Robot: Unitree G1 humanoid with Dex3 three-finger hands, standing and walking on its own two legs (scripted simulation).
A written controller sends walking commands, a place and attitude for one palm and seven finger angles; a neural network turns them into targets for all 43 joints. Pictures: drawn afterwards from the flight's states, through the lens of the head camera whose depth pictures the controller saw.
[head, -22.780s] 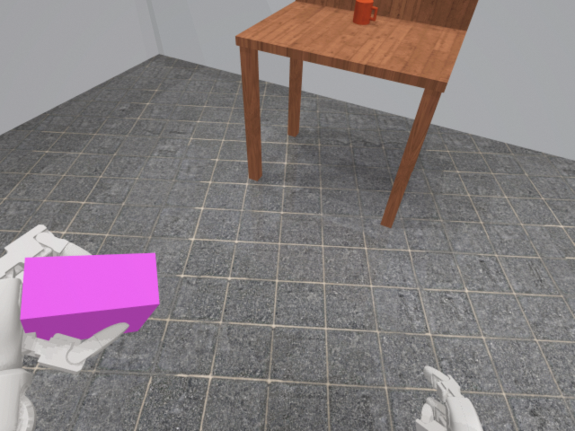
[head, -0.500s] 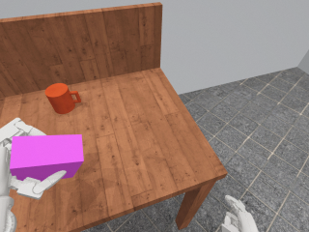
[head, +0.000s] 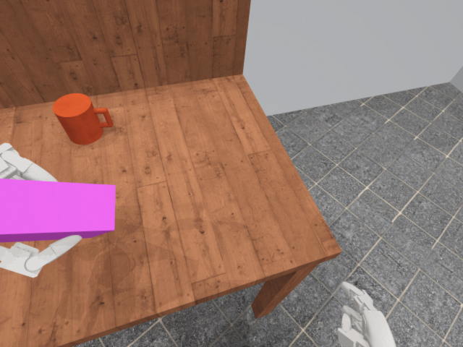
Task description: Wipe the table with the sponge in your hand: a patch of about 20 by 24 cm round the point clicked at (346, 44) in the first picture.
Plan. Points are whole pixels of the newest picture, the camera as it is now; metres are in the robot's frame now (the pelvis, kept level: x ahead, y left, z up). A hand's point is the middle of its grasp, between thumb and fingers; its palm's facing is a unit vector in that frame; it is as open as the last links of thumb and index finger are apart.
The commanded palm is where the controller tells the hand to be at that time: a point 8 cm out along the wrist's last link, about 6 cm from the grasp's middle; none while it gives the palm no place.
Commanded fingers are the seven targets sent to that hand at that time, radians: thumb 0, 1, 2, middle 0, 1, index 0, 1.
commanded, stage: shuffle to correct the standing spot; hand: left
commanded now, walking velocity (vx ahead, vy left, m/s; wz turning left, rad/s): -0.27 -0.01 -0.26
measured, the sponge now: (70, 214) +0.24 +0.23 +0.14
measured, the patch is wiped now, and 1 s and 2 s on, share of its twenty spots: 0.00 0.00 0.00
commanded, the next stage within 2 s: come to a stop and stand still in 0.60 s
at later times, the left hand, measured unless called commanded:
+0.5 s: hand (21, 263) +0.17 +0.24 +0.18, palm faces +0.35 -0.81 -0.47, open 9.7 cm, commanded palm +0.11 +0.27 +0.18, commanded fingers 0.00 0.10 1.30 -1.20 -1.60 -1.20 -1.60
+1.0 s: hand out of the picture +0.04 +0.23 +0.16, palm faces +0.31 -0.82 -0.49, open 9.7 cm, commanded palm +0.00 +0.26 +0.18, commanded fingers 0.00 0.10 1.30 -1.20 -1.60 -1.20 -1.60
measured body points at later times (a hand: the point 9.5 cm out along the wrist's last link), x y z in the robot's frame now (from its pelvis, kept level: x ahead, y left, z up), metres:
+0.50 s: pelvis -0.06 -0.01 +0.00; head +0.03 +0.02 +0.44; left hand +0.15 +0.28 +0.20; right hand +0.14 -0.20 -0.09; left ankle -0.04 +0.08 -0.74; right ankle -0.09 -0.13 -0.73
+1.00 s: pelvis -0.17 -0.01 -0.01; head -0.15 +0.00 +0.44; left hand +0.02 +0.28 +0.18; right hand -0.03 -0.26 -0.09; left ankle -0.13 +0.09 -0.72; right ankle -0.10 -0.13 -0.74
